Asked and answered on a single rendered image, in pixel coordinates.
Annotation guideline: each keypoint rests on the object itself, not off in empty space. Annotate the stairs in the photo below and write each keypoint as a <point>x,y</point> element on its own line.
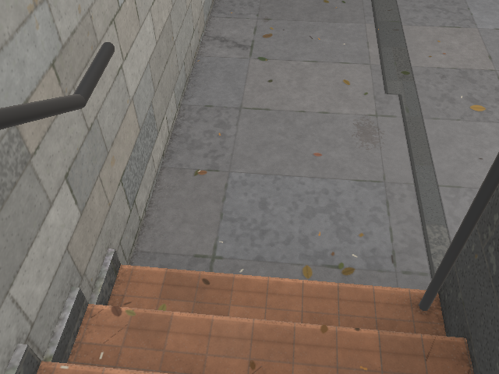
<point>169,321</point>

